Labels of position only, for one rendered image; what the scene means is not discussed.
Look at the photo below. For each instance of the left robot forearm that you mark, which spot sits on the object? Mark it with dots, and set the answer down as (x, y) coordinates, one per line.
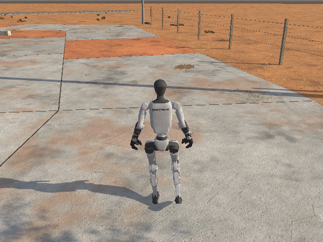
(136, 133)

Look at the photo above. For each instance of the right robot hand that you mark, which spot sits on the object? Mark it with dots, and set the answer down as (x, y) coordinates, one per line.
(186, 141)

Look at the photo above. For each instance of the right robot forearm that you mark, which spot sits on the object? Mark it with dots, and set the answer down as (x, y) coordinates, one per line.
(187, 132)

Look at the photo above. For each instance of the right robot upper arm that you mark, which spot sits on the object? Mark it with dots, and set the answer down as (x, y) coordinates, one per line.
(179, 114)

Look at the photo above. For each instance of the left robot upper arm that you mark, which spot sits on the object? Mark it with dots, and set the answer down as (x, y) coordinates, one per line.
(142, 114)

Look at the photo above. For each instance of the robot head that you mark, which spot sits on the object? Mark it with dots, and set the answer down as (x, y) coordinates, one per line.
(160, 88)

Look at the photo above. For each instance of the left robot shin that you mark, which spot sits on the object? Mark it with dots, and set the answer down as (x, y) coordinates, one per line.
(153, 181)

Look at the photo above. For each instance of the left robot hand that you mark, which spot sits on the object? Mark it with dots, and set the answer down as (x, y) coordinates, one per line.
(137, 143)

